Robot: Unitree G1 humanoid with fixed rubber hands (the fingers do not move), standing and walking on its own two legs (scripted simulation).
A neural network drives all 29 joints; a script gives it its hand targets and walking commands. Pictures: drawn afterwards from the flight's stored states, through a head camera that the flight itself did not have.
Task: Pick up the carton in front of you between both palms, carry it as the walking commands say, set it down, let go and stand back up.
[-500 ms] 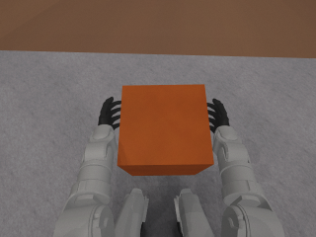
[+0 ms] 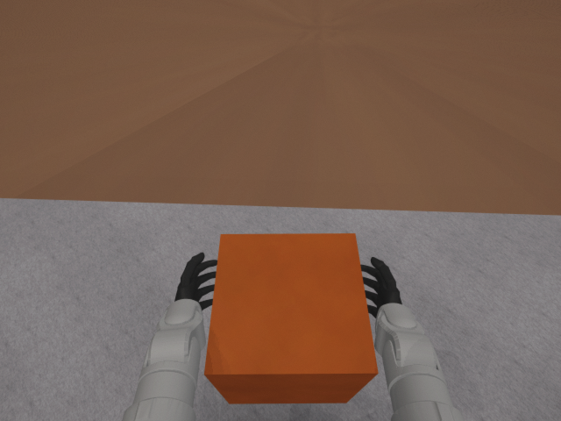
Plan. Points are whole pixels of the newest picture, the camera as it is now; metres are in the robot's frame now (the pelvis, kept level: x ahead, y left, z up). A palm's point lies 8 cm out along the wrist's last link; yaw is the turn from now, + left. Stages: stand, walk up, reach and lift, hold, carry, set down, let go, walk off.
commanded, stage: reach and lift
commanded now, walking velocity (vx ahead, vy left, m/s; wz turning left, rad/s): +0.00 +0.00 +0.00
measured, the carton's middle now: (287, 324) +0.31 +0.00 -0.09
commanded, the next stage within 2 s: hold in 1.24 s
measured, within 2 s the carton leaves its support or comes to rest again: neither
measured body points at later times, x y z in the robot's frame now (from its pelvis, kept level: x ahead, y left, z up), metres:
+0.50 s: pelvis -0.01 +0.00 +0.03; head -0.04 +0.00 +0.48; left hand +0.30 +0.15 +0.05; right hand +0.30 -0.15 +0.05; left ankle +0.01 +0.13 -0.71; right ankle +0.02 -0.13 -0.71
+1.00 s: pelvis +0.01 +0.00 +0.04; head -0.02 +0.00 +0.49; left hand +0.31 +0.15 +0.06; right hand +0.31 -0.15 +0.06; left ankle +0.01 +0.13 -0.71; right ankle +0.02 -0.13 -0.71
